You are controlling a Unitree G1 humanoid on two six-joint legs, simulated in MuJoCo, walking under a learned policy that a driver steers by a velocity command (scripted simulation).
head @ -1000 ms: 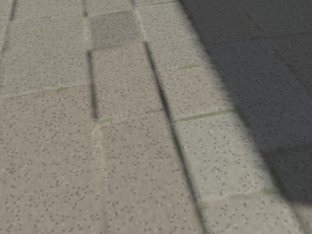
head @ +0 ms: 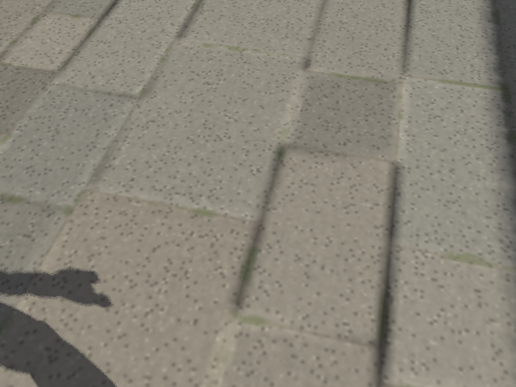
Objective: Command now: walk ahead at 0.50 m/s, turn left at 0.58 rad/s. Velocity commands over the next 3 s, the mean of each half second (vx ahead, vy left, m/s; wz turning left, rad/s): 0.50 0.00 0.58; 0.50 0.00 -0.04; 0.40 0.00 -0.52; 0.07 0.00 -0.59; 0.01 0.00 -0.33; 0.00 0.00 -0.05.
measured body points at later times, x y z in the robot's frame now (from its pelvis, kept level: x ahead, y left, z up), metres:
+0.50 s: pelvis +0.27 +0.08 +0.00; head +0.30 +0.11 +0.45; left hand +0.40 +0.39 -0.09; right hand +0.42 -0.18 -0.10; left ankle +0.23 +0.14 -0.75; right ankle +0.48 -0.07 -0.68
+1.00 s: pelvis +0.56 +0.11 +0.00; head +0.59 +0.11 +0.45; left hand +0.52 +0.39 -0.12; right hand +0.81 -0.08 -0.08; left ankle +0.65 +0.31 -0.69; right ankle +0.56 +0.02 -0.75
